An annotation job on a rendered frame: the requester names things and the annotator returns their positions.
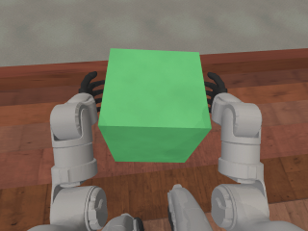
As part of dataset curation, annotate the right robot hand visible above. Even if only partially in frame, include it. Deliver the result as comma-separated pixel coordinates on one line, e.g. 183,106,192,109
204,72,228,114

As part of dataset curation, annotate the left robot hand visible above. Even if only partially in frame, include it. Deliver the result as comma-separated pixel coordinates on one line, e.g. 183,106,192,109
78,71,106,112

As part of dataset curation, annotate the robot right forearm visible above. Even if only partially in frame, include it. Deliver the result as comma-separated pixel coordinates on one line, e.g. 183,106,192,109
211,92,270,217

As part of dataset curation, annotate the left robot upper arm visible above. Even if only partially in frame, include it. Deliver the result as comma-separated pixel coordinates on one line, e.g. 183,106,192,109
27,185,108,231

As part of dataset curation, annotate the robot left thigh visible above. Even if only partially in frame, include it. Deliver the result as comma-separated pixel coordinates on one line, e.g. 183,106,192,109
101,215,139,231

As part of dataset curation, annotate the carton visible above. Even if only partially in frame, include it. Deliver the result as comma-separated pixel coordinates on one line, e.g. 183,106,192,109
98,48,212,163

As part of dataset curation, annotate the right robot upper arm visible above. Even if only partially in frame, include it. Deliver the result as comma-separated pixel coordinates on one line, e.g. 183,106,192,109
211,184,305,231

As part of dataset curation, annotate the robot right shin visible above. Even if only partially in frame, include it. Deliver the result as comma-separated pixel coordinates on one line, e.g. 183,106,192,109
170,184,182,231

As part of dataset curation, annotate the robot left forearm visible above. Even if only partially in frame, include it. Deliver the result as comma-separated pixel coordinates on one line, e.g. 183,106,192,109
49,92,98,223

